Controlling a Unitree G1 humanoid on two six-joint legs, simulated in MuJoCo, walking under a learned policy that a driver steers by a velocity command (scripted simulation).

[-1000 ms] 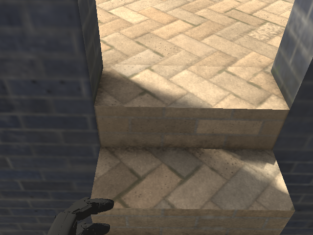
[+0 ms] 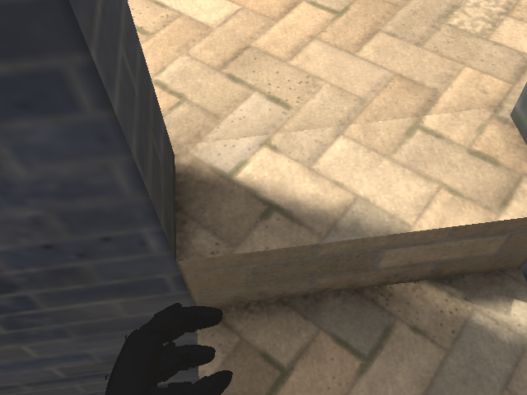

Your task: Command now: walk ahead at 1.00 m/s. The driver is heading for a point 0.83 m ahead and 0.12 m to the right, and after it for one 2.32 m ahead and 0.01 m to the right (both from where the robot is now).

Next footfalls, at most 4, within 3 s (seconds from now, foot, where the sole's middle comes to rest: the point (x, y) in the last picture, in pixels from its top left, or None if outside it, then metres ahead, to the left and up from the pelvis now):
0.14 left None -0.14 0.13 -0.78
0.22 right None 0.03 -0.07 -0.62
0.46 left None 0.10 0.13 -0.62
0.58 right None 0.17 -0.05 -0.44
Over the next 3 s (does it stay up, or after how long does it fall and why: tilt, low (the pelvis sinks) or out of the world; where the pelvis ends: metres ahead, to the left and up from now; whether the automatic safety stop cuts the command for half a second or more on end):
falls after 1.68 s (tilt)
